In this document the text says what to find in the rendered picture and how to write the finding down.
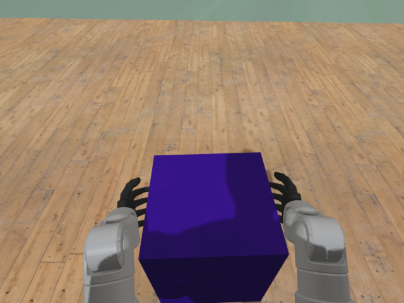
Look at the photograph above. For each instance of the robot right hand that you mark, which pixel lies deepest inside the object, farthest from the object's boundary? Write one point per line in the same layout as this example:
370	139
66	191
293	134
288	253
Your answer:
288	190

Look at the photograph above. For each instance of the robot left forearm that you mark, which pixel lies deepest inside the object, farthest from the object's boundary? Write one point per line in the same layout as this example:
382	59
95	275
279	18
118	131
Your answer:
108	258

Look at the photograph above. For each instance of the robot right forearm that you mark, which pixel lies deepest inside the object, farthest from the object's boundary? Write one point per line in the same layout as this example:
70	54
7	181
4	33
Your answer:
320	254

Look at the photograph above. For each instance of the robot left hand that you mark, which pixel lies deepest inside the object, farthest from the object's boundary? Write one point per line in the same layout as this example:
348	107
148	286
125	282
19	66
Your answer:
128	196

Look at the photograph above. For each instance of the carton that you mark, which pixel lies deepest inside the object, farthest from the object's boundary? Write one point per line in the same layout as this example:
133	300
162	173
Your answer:
211	233

